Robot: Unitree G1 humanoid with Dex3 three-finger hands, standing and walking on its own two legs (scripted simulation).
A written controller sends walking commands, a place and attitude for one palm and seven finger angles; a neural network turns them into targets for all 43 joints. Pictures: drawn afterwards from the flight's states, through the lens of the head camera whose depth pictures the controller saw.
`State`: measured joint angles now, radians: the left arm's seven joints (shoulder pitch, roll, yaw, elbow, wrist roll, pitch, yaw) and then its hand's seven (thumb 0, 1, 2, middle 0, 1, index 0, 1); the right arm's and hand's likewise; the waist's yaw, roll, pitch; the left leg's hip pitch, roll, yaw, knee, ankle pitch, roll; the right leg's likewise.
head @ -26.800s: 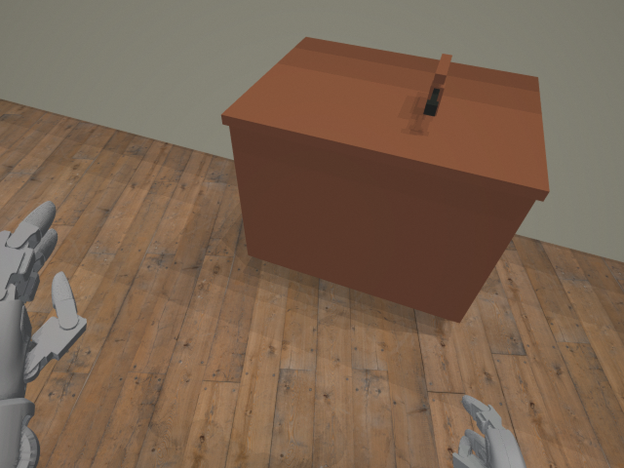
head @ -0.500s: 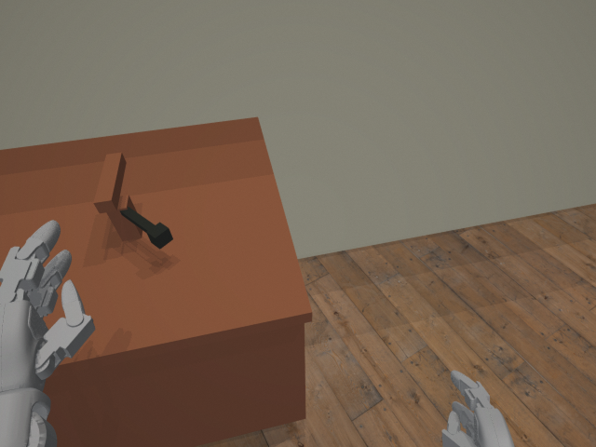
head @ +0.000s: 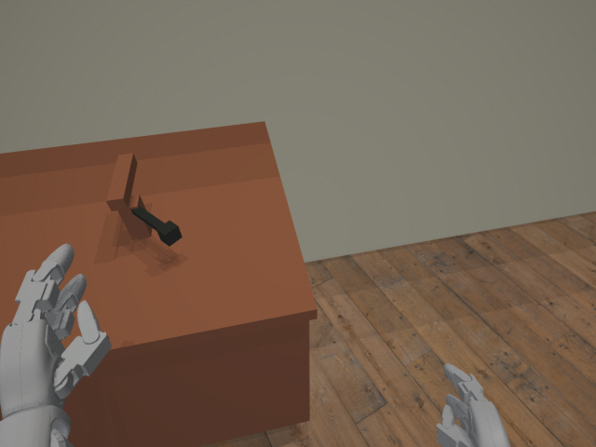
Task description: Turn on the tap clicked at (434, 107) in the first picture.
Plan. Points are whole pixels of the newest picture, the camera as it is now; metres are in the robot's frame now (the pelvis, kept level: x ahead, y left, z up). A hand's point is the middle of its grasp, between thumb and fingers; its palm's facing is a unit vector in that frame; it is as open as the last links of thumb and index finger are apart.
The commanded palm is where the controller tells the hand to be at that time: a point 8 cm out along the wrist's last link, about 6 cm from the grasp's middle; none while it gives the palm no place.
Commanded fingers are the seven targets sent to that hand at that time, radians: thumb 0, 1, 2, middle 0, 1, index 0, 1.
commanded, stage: turn the palm inward beside the body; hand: left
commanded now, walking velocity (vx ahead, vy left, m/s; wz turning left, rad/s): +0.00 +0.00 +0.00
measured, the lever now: (169, 233) +0.43 +0.28 +0.03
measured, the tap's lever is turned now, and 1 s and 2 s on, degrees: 40 40 40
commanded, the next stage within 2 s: reach beside the lever's end, fingers flat in 0.60 s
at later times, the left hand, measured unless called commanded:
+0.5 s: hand (117, 340) +0.18 +0.21 +0.14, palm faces +0.48 -0.87 -0.14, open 7.4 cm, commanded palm +0.13 +0.26 +0.14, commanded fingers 0.00 0.90 0.90 -0.20 -0.30 -0.20 -0.30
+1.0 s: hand (115, 323) +0.21 +0.23 +0.12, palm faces +0.50 -0.86 -0.14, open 7.4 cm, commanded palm +0.17 +0.28 +0.12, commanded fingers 0.00 0.90 0.90 -0.20 -0.30 -0.20 -0.30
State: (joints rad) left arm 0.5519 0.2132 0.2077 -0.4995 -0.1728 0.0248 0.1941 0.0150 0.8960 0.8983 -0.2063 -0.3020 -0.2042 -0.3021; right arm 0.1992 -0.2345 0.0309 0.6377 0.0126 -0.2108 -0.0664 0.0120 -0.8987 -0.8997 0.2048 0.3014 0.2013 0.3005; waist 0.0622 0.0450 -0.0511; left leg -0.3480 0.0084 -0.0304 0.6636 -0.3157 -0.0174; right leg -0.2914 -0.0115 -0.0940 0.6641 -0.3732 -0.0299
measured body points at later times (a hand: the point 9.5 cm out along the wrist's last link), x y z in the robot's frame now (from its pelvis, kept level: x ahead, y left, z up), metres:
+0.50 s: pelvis +0.00 -0.01 +0.00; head -0.01 -0.04 +0.45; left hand +0.15 +0.26 +0.15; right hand +0.20 -0.24 -0.07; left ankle +0.02 +0.13 -0.72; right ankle -0.01 -0.10 -0.72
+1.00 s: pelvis +0.01 -0.01 +0.00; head +0.00 -0.03 +0.45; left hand +0.18 +0.28 +0.13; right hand +0.20 -0.24 -0.08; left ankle +0.02 +0.13 -0.72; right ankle -0.01 -0.10 -0.72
